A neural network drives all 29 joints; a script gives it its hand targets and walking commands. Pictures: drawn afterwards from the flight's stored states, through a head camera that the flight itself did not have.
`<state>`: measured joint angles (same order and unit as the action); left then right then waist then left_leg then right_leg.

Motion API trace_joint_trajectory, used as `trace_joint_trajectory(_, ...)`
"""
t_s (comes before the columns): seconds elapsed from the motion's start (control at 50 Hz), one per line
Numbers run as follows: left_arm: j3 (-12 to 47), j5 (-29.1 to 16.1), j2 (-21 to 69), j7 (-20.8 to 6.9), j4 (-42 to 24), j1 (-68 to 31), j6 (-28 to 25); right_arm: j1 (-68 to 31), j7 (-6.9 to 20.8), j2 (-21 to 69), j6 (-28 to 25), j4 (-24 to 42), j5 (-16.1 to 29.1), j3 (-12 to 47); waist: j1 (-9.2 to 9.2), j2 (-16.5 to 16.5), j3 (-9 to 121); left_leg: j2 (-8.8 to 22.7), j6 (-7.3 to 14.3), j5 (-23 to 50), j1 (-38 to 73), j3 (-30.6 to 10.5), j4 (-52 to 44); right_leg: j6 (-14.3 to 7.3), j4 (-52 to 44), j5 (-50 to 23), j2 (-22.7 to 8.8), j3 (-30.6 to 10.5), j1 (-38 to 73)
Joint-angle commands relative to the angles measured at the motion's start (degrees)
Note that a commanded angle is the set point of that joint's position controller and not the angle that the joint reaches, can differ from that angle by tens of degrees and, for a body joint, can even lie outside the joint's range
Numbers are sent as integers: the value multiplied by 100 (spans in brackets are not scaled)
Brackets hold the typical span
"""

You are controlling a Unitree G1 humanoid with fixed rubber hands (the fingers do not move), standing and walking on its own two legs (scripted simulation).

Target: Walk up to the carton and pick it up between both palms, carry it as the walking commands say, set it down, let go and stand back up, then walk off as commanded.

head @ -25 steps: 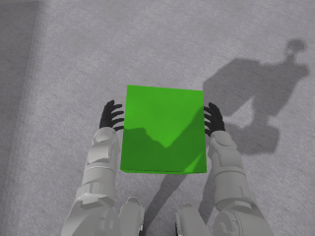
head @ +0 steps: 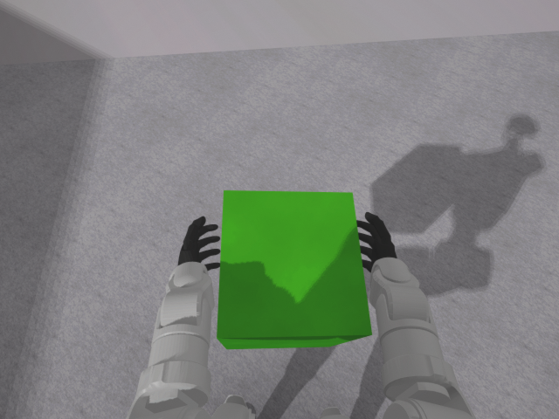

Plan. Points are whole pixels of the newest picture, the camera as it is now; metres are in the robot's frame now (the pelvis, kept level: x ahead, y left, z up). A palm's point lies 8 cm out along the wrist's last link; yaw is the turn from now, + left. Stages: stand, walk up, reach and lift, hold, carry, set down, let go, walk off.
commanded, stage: reach and lift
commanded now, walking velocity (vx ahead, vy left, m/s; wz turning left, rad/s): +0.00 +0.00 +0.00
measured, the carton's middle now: (283, 278) +0.37 +0.01 -0.11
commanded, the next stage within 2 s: none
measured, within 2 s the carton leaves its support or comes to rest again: neither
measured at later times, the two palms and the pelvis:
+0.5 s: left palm (179, 263) +0.33 +0.15 +0.04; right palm (395, 260) +0.34 -0.13 +0.04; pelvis -0.01 +0.00 +0.04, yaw +0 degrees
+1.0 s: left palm (158, 256) +0.31 +0.16 +0.10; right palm (411, 251) +0.32 -0.13 +0.10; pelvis +0.02 +0.00 +0.06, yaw +0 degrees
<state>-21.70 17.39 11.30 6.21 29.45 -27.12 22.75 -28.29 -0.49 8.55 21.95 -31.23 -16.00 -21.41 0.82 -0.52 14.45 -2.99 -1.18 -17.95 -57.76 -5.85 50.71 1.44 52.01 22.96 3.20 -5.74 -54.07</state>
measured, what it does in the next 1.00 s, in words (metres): rises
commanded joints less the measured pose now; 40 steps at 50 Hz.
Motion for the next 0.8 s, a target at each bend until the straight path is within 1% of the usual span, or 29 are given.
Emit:
trace_joint_trajectory(0.0, 3742, -1330, 5531, -1809, -336, -2719, -318, -2056, 1457, 5812, -224, -346, 1105, 3273, -110, 118, 3152, -285, 27, 3481, 3750, 66, -768, -45, -847, -3103, 415, 224, 1651)
trace_joint_trajectory(0.1, 3045, -901, 5252, -1813, 386, -2380, -202, -2408, 1337, 5622, -200, -394, 823, 3128, 329, 80, 1840, -314, 77, 1819, 3164, 231, -1164, -60, -1216, -1937, 319, 126, 1858)
trace_joint_trajectory(0.12, 3262, -1042, 5325, -1818, 215, -2487, -201, -1983, 1294, 5597, -156, -599, 651, 2999, -90, -106, 1863, -305, 46, 1859, 3343, 162, -1205, -67, -1317, -2057, 317, 208, 2141)
trace_joint_trajectory(0.14, 3057, -902, 5300, -1853, 409, -2624, -201, -2400, 1308, 5608, -183, -473, 624, 2996, 130, 36, 1823, -307, 55, 1245, 3108, 307, -1152, -65, -1322, -1473, 304, 166, 2016)
trace_joint_trajectory(0.16, 2859, -804, 5144, -1856, 575, -2614, -147, -2362, 1298, 5603, -146, -730, 516, 2846, 123, -64, 1365, -333, 83, 1180, 3036, 277, -1279, -85, -1476, -1415, 271, 185, 1987)
trace_joint_trajectory(0.18, 3128, -1081, 5400, -1929, 437, -3025, -152, -2730, 1310, 5583, -162, -467, 512, 2951, -116, -147, 1718, -310, 47, 1001, 3253, 257, -1292, -102, -1510, -1234, 293, 243, 2196)
trace_joint_trajectory(0.2, 2874, -858, 5337, -1935, 843, -2743, -107, -2965, 1338, 5597, -194, -387, 537, 2914, 125, 16, 1455, -287, 58, 683, 3157, 351, -1322, -122, -1504, -900, 292, 208, 2016)
trace_joint_trajectory(0.24, 3117, -994, 5362, -1961, 422, -3133, -149, -3209, 1386, 5892, -142, -316, 706, 3190, 169, -150, 1458, -277, 109, 551, 3213, 422, -1323, -72, -1668, -782, 235, 158, 2275)
trace_joint_trajectory(0.26, 3460, -1265, 5521, -1996, 165, -3390, -119, -3069, 1392, 6059, -114, -254, 772, 3349, -59, -308, 1770, -261, 71, 714, 3754, 398, -1477, -67, -1692, -1001, 284, 281, 2508)
trace_joint_trajectory(0.3, 3225, -1096, 5490, -2010, 381, -3369, -14, -3165, 1373, 6095, -42, -308, 771, 3262, 142, 17, 1603, -322, 72, 477, 3258, 545, -1478, -74, -1801, -879, 199, 131, 2835)
trace_joint_trajectory(0.34, 3268, -1141, 5437, -2023, 230, -3814, 70, -3378, 1401, 6051, 41, -368, 755, 3161, 19, -78, 1599, -339, 102, 243, 3386, 497, -1598, -67, -1836, -620, 214, 250, 2918)
trace_joint_trajectory(0.36, 3249, -1209, 5343, -2040, 262, -3772, 135, -3307, 1390, 5943, 92, -497, 679, 3066, -55, -277, 1458, -275, 134, 327, 3696, 430, -1655, -92, -1915, -587, 197, 261, 2779)
trace_joint_trajectory(0.4, 3468, -1224, 5371, -2060, -12, -3729, 172, -3200, 1421, 6058, 127, -372, 830, 3290, 86, 40, 1440, -282, 86, 523, 3720, 507, -1784, -89, -2001, -808, 157, 227, 3031)
trace_joint_trajectory(0.44, 3745, -1375, 5566, -2039, -182, -3278, 238, -3064, 1483, 6263, 191, -99, 1117, 3602, 137, -337, 2144, -250, 97, 1262, 4545, 430, -1859, -21, -2067, -1431, 217, 261, 3397)
trace_joint_trajectory(0.46, 3931, -1474, 5746, -2020, -272, -3106, 381, -2897, 1487, 6336, 257, 166, 1266, 3807, 173, 265, 2612, -331, 36, 1726, 4747, 441, -1940, -80, -2160, -1995, 199, 125, 3976)
trace_joint_trajectory(0.5, 3108, -986, 5292, -2016, 552, -2859, 565, -2730, 1483, 5810, 442, -692, 849, 2842, 67, 310, 994, -270, 71, 839, 4206, 385, -2061, -127, -2243, -1027, 144, 105, 3000)
trace_joint_trajectory(0.52, 3536, -1260, 5643, -2015, 241, -2879, 616, -2882, 1508, 5876, 449, -154, 1110, 3311, 47, 311, 1663, -330, -20, 1085, 4598, 402, -2228, -110, -2396, -1300, 197, 230, 3689)
trace_joint_trajectory(0.54, 3163, -1054, 5385, -1973, 503, -2524, 677, -2487, 1507, 5763, 544, -561, 953, 2949, 12, 391, 770, -291, 26, 1050, 4387, 413, -2232, -139, -2406, -1194, 154, 175, 3160)
trace_joint_trajectory(0.56, 3039, -1035, 5331, -1996, 494, -2675, 632, -2312, 1473, 5580, 534, -556, 757, 2741, -198, 2, 515, -285, 58, 942, 4187, 337, -2238, -150, -2500, -1169, 149, 202, 3128)
trace_joint_trajectory(0.58, 3201, -1097, 5514, -1971, 129, -2589, 651, -2225, 1519, 5647, 565, -426, 840, 2889, -75, 335, 495, -293, 12, 1280, 4499, 301, -2366, -188, -2576, -1333, 159, 207, 3211)
trace_joint_trajectory(0.6, 3511, -1335, 5650, -1967, -5, -2319, 712, -2258, 1527, 5831, 624, -153, 1020, 3260, -64, -93, 1266, -240, -19, 1922, 5151, 227, -2435, -111, -2622, -1919, 233, 243, 3893)
trace_joint_trajectory(0.62, 3438, -1292, 5423, -1931, -103, -2400, 773, -1847, 1523, 5720, 761, -522, 966, 3037, -167, 157, 591, -249, -41, 1753, 4881, 255, -2485, -131, -2672, -1912, 212, 204, 3812)
trace_joint_trajectory(0.64, 3773, -1470, 5632, -1951, -437, -2178, 791, -1812, 1530, 5882, 763, 75, 1172, 3520, -111, 138, 1168, -297, -69, 2625, 5413, 166, -2514, -114, -2711, -2690, 251, 183, 4235)
trace_joint_trajectory(0.66, 3550, -1397, 5559, -1950, -365, -2196, 807, -1910, 1514, 5639, 822, 76, 1109, 3367, -120, -56, 799, -229, -11, 2222, 5216, 149, -2585, -120, -2783, -2263, 237, 149, 4123)
trace_joint_trajectory(0.7, 3697, -1514, 5736, -1868, -369, -1621, 953, -1995, 1499, 5616, 873, 728, 1296, 3736, -39, -172, 1012, -187, -91, 3362, 5838, 34, -2627, -84, -2775, -2943, 286, 185, 4340)
trace_joint_trajectory(0.72, 3691, -1473, 5618, -1879, -609, -1739, 984, -1964, 1542, 5592, 931, 685, 1413, 3778, 158, 110, 967, -228, -46, 2882, 5632, 42, -2702, -101, -2851, -2625, 270, 157, 4429)
trace_joint_trajectory(0.74, 3951, -1706, 5858, -1857, -897, -1648, 1023, -1895, 1526, 5584, 976, 1158, 1543, 4127, 94, -187, 1202, -178, -105, 3480, 6043, -26, -2692, -74, -2896, -2806, 324, 208, 4574)
trace_joint_trajectory(0.76, 3711, -1514, 5610, -1840, -797, -1547, 1104, -1859, 1540, 5396, 1049, 1074, 1595, 4035, 236, 298, 820, -182, -93, 3215, 5791, 24, -2770, -111, -2921, -2717, 261, 166, 4494)
trace_joint_trajectory(0.78, 3999, -1688, 5801, -1812, -1088, -1638, 1175, -1830, 1552, 5361, 1068, 1347, 1600, 4058, 59, 502, 894, -146, -184, 3435, 6014, -11, -2799, -166, -2928, -2703, 278, 170, 4595)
